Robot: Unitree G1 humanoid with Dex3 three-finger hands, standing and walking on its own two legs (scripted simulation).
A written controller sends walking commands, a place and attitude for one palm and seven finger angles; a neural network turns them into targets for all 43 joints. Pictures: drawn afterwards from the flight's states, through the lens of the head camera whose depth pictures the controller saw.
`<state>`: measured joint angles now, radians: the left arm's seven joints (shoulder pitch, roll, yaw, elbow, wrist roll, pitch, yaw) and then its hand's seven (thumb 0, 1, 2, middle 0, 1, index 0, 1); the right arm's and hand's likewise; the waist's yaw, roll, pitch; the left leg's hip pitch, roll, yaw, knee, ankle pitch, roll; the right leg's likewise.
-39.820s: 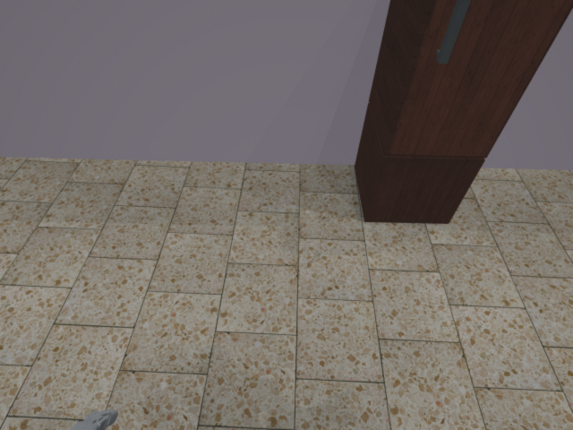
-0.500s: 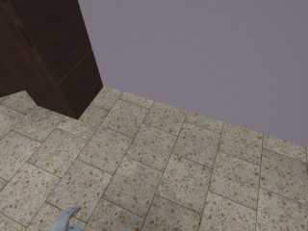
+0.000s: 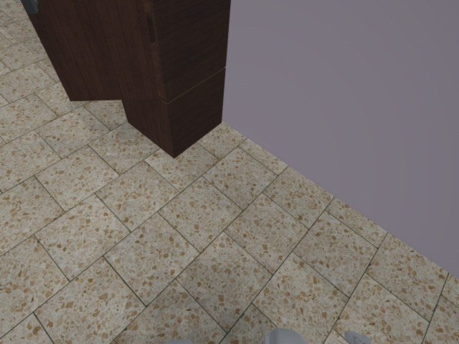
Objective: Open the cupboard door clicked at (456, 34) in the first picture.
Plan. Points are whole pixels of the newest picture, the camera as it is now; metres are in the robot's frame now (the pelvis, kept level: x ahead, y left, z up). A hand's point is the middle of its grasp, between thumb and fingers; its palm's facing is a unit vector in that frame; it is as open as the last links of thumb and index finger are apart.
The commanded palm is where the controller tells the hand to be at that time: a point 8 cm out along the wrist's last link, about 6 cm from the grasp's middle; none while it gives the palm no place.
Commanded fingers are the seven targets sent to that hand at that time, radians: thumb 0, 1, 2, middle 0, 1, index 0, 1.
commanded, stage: turn to face it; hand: left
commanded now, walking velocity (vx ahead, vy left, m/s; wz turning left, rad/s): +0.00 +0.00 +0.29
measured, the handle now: out of the picture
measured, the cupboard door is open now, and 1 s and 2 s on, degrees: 48 48 48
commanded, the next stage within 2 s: take the last steps up to it in 0.24 s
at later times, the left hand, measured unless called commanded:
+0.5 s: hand out of the picture +0.03 +0.15 -0.16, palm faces +0.22 -0.95 -0.21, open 7.3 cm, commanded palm none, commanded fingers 0.00 0.90 0.90 -0.20 -0.30 -0.20 -0.30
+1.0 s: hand (81, 320) +0.16 +0.29 -0.16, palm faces +0.28 -0.95 -0.17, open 7.4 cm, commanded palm none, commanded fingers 0.00 0.90 0.90 -0.20 -0.30 -0.20 -0.30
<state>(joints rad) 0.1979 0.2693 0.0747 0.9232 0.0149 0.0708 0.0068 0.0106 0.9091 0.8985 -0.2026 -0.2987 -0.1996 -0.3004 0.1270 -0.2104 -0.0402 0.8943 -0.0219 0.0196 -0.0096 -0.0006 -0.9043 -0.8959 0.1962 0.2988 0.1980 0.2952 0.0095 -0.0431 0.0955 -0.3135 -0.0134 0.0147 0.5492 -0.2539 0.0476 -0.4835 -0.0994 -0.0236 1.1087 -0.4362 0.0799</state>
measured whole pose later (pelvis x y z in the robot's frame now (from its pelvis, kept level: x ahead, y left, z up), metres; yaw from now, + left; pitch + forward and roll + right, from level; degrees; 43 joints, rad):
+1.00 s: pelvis +0.12 +0.09 +0.01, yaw +15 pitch +0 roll +0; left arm 0.16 0.19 0.05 0.99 0.02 0.01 -0.02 0.01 0.91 0.90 -0.20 -0.30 -0.20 -0.30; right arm 0.36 -0.16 -0.02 1.07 -0.02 -0.04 -0.02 0.00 -0.92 -0.90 0.20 0.30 0.20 0.30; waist -0.01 -0.02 0.03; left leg -0.05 -0.09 0.08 0.30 -0.25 0.11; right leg -0.55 -0.11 -0.07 0.93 -0.26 0.02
